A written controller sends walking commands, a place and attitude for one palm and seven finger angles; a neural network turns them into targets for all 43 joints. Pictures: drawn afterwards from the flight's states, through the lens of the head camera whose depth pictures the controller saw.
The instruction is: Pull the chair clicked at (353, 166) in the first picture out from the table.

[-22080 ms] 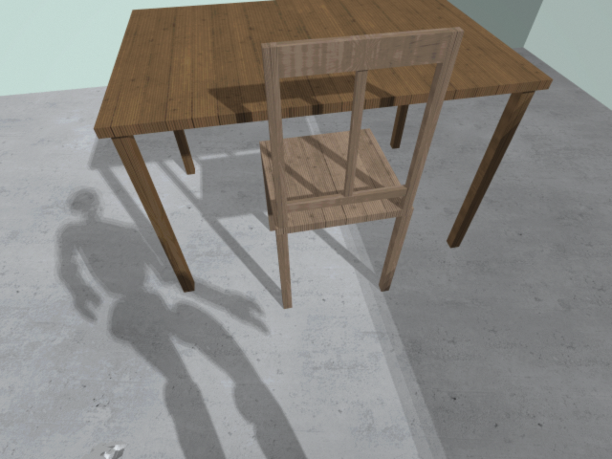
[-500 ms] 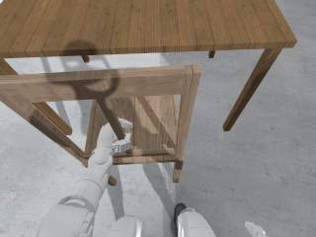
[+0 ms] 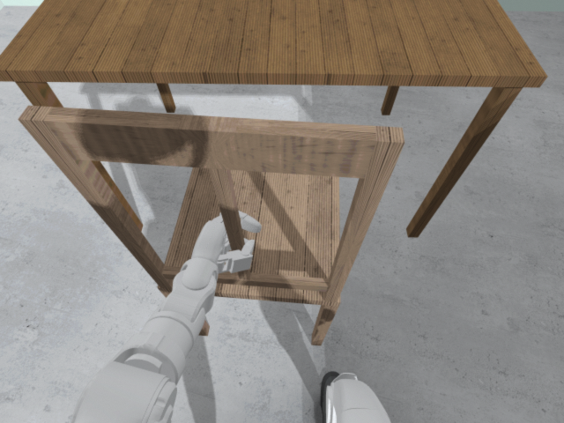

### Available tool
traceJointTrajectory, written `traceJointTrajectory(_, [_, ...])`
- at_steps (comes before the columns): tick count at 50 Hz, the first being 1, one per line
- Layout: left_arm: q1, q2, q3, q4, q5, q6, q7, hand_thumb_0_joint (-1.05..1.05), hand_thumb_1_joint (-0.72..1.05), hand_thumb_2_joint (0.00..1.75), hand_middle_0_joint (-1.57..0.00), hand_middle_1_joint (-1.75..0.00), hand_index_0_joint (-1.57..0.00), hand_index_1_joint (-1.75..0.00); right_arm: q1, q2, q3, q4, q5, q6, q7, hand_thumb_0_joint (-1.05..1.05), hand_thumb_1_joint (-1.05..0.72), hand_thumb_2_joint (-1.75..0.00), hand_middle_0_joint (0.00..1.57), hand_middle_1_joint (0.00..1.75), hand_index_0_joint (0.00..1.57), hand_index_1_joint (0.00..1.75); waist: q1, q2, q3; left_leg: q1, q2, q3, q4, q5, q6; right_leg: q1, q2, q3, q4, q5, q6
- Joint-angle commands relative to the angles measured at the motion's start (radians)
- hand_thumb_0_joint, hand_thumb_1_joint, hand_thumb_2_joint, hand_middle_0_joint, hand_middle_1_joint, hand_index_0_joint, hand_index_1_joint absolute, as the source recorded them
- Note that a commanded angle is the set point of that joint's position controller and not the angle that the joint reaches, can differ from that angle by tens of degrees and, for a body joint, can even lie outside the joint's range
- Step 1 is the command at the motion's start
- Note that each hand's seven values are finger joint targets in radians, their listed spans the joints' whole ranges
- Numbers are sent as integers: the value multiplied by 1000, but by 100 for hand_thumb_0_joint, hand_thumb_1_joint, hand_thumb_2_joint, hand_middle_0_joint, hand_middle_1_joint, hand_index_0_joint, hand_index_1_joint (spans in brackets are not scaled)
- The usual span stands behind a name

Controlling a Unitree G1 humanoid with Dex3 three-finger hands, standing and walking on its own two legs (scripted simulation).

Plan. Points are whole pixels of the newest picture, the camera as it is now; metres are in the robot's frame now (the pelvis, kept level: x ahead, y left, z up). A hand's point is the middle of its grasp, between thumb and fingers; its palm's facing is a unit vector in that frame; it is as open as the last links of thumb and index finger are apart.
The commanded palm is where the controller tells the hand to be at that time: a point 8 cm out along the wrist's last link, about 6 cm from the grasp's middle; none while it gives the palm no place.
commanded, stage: step backward, pulling the chair out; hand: left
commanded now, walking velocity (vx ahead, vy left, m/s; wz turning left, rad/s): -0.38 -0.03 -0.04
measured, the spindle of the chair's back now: (235, 234) +0.39 +0.08 -0.02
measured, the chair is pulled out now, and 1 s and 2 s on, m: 0.26 0.33 0.36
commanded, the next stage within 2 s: none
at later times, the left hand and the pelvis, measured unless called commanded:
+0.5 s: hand (241, 273) +0.33 +0.07 -0.04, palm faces -0.11 -0.98 -0.18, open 5.4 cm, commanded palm +0.34 +0.12 -0.04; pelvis -0.04 -0.02 +0.01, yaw +0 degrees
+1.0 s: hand (237, 294) +0.30 +0.07 -0.04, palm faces -0.11 -0.98 -0.18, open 5.4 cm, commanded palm +0.30 +0.12 -0.03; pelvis -0.08 -0.01 +0.01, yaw -2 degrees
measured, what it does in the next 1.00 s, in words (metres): shifts its weight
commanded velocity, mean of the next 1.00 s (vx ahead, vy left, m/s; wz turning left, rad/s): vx -0.38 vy -0.07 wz -0.02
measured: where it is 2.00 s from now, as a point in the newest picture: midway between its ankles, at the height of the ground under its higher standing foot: outside the picture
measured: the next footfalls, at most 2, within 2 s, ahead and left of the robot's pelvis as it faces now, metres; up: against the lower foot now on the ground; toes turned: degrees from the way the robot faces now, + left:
right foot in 1.84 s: -0.04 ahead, -0.14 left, +0.00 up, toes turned -6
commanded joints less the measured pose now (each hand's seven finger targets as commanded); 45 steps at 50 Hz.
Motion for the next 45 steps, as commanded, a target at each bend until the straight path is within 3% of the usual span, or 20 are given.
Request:
traceJointTrajectory(1, [-394,135,39,-149,-12,-84,20,0,90,90,-50,-145,-50,-145,61,-205,-70,-35,-9,-57,-39,0,-90,-90,20,30,20,30,10,56,-364,-52,69,-15,-342,236,61,277,-82,91,0,65,-30])
traceJointTrajectory(3, [-446,119,40,-202,10,-109,21,0,90,90,-50,-145,-50,-145,27,-194,-71,-74,-30,-56,-39,0,-90,-90,20,30,20,30,13,246,-363,-165,157,-82,-315,523,89,330,-31,44,195,123,-16])
traceJointTrajectory(4, [-439,125,53,-207,17,-112,22,0,90,90,-50,-145,-50,-145,13,-189,-71,-81,-33,-49,-31,0,-90,-90,20,30,20,30,23,240,-347,-200,174,-83,-278,601,88,360,-27,38,204,91,-18])
traceJointTrajectory(5, [-414,128,70,-199,18,-111,25,0,90,90,-50,-145,-50,-145,19,-187,-75,-87,-25,-46,-22,0,-90,-90,20,30,20,30,31,163,-349,-222,173,-72,-231,576,88,398,-21,43,167,88,-24])
traceJointTrajectory(7, [-392,128,77,-195,6,-96,28,0,90,90,-50,-145,-50,-145,64,-187,-86,-89,-6,-44,-19,0,-90,-90,20,30,20,30,22,-103,-392,-186,121,-51,-98,503,68,439,-55,94,45,261,-55])
traceJointTrajectory(9, [-407,146,79,-186,-6,-98,29,0,90,90,-50,-145,-50,-145,99,-179,-91,-65,4,-51,-18,0,-90,-90,20,30,20,30,3,-306,-459,-111,-6,-3,28,153,15,411,-190,232,-114,354,-113])
traceJointTrajectory(10, [-396,173,95,-164,-8,-98,32,0,90,90,-50,-145,-50,-145,83,-186,-89,-58,8,-60,-21,0,-90,-90,20,30,20,30,10,-325,-474,-104,-25,-25,41,28,14,396,-216,241,-169,292,-124])
traceJointTrajectory(14, [-343,168,83,-150,-7,-95,37,0,90,90,-50,-145,-50,-145,72,-182,-66,-57,5,-73,-21,0,-90,-90,20,30,20,30,11,-129,-463,-27,-15,13,-203,93,44,317,-155,143,-186,-39,-46])
traceJointTrajectory(17, [-293,154,82,-230,-9,-108,41,0,90,90,-50,-145,-50,-145,12,-219,-77,-121,-8,-57,-23,0,-90,-90,20,30,20,30,36,213,-409,-210,138,-105,-366,248,110,394,-25,62,102,-62,-7])
traceJointTrajectory(18, [-296,148,80,-255,-3,-108,40,0,90,90,-50,-145,-50,-145,-10,-214,-76,-141,-11,-53,-19,0,-90,-90,20,30,20,30,43,241,-365,-281,173,-113,-347,326,118,421,-17,51,177,-49,-12])
traceJointTrajectory(19, [-310,164,95,-271,1,-109,42,0,90,90,-50,-145,-50,-145,-11,-205,-77,-143,-10,-48,-15,0,-90,-90,20,30,20,30,47,177,-353,-282,178,-97,-302,386,112,437,-23,60,167,0,-20])
traceJointTrajectory(21, [-344,166,90,-264,-17,-100,42,0,90,90,-50,-145,-50,-145,47,-204,-94,-130,8,-44,-18,0,-90,-90,20,30,20,30,24,-90,-420,-167,124,-58,-154,418,70,450,-65,119,33,263,-44])
traceJointTrajectory(24, [-379,193,85,-199,-13,-103,43,0,90,90,-50,-145,-50,-145,90,-197,-95,-78,11,-53,-18,0,-90,-90,20,30,20,30,7,-271,-487,-67,-16,-6,3,87,14,416,-219,268,-185,380,-108])
traceJointTrajectory(27, [-345,219,101,-152,-6,-90,46,0,90,90,-50,-145,-50,-145,79,-197,-82,-59,11,-59,-20,0,-90,-90,20,30,20,30,26,-176,-484,-50,-18,-16,-54,35,29,392,-214,240,-227,187,-89])
traceJointTrajectory(30, [-348,190,79,-169,-16,-97,46,0,90,90,-50,-145,-50,-145,50,-194,-69,-69,8,-59,-28,0,-90,-90,20,30,20,30,18,-80,-496,-5,3,8,-251,162,45,375,-150,151,-188,29,-30])
traceJointTrajectory(33, [-313,167,74,-228,-12,-106,45,0,90,90,-50,-145,-50,-145,-10,-218,-74,-131,-6,-46,-27,0,-90,-90,20,30,20,30,44,221,-399,-205,158,-106,-364,302,113,406,-20,65,84,-75,-3])
traceJointTrajectory(34, [-324,167,79,-243,-8,-107,45,0,90,90,-50,-145,-50,-145,-25,-209,-72,-143,-8,-42,-24,0,-90,-90,20,30,20,30,50,210,-370,-265,180,-106,-347,341,117,430,-15,63,141,-67,-9])
traceJointTrajectory(37, [-374,174,81,-246,-14,-111,46,0,90,90,-50,-145,-50,-145,34,-202,-91,-125,3,-44,-22,0,-90,-90,20,30,20,30,29,-66,-412,-114,133,-52,-186,473,68,397,-58,127,11,242,-30])
traceJointTrajectory(40, [-394,203,82,-188,-12,-122,48,0,90,90,-50,-145,-50,-145,69,-196,-94,-72,2,-49,-28,0,-90,-90,20,30,20,30,3,-173,-485,-3,34,3,-105,304,20,352,-154,223,-130,312,-60])
traceJointTrajectory(45, [-361,220,96,-129,-10,-128,51,0,90,90,-50,-145,-50,-145,38,-194,-78,-58,5,-60,-30,0,-90,-90,20,30,20,30,23,-54,-443,-23,32,-11,-206,181,52,286,-114,177,-192,-46,-20])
